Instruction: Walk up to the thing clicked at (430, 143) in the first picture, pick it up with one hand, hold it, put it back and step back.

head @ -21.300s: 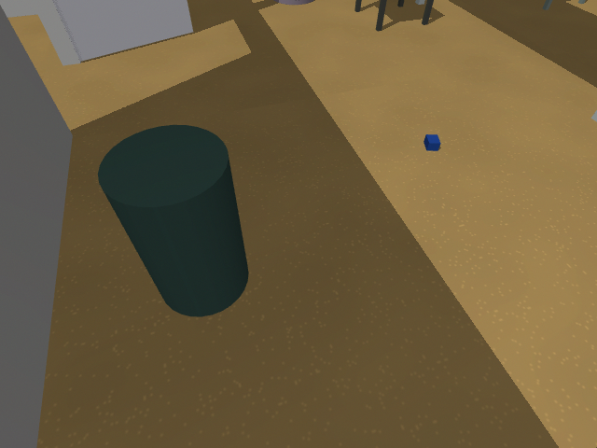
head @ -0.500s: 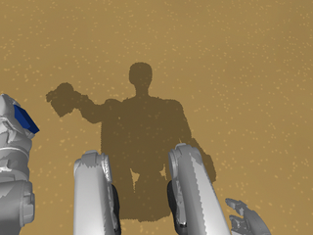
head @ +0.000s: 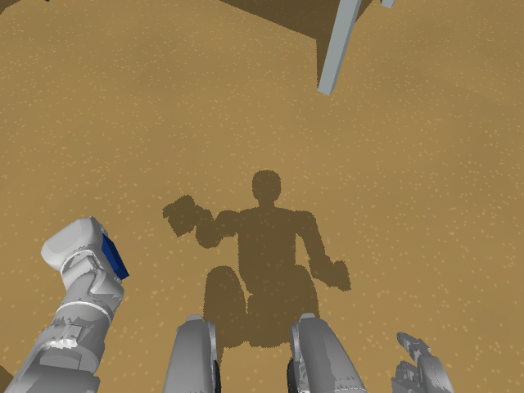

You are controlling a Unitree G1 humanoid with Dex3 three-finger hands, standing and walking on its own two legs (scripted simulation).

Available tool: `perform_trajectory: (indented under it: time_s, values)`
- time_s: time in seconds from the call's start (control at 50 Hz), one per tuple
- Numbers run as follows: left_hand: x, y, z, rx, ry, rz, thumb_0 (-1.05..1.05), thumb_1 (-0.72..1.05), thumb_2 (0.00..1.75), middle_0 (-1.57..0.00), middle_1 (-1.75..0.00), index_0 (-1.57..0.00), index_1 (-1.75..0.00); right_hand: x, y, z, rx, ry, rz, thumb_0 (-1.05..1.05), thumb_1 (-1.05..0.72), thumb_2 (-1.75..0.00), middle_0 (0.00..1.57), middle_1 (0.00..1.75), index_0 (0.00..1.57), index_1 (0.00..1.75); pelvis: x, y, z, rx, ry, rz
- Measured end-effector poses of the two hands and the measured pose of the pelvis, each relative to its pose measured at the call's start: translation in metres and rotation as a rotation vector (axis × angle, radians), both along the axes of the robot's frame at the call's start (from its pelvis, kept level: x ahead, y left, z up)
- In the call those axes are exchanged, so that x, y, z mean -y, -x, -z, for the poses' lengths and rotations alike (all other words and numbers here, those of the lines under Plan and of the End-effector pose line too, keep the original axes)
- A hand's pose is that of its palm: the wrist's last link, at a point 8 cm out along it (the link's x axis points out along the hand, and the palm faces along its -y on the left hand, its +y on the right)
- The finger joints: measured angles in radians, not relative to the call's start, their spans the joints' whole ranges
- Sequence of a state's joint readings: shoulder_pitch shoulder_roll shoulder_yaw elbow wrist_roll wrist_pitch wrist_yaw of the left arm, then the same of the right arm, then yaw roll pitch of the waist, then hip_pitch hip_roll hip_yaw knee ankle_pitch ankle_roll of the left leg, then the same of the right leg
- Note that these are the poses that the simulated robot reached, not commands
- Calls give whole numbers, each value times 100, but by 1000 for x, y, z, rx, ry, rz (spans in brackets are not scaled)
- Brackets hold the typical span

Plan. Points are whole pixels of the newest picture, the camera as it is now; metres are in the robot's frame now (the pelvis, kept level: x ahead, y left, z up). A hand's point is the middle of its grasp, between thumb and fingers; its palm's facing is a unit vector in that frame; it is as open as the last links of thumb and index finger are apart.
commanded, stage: lift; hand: left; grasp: from above
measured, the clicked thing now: (99, 263) +0.35 +0.28 -0.12
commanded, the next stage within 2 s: hold in 0.56 s
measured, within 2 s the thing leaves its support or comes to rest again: neither
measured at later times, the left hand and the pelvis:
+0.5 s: hand (86, 221) +0.37 +0.25 +0.03, palm faces -0.35 -0.32 -0.88, open 10.3 cm; pelvis +0.06 +0.00 +0.11, yaw +1 degrees
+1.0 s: hand (81, 202) +0.37 +0.23 +0.08, palm faces -0.32 -0.31 -0.89, open 10.3 cm; pelvis +0.06 +0.00 +0.14, yaw +2 degrees
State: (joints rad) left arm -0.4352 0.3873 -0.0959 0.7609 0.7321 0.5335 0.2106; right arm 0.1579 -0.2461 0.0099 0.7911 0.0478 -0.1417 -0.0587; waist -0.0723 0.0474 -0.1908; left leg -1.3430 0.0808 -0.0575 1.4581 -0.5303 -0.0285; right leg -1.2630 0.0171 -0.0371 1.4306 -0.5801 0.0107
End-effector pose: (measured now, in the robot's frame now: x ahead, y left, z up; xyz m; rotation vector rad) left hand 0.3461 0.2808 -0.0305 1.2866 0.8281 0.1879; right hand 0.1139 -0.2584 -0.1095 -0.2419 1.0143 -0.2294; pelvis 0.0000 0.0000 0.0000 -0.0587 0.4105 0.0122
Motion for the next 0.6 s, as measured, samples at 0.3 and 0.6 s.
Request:
perform_trajectory:
  time_s: [0.3, 0.6]
  values:
    - [17, -15, -81, -57, 8, 1, -1, -3, 49, -56, -56, -69, -53, -8, -10, -79, -1, -10, 30, 1, -89, -89, 20, 30, 20, 30, -2, -37, -83, 122, -21, -15]
    - [32, -31, -129, -35, 4, -13, 0, -3, 48, -55, -56, -70, -52, -14, -21, -113, -21, -55, 25, 1, -88, -88, 20, 30, 20, 30, -4, -60, -123, 201, -42, -13]
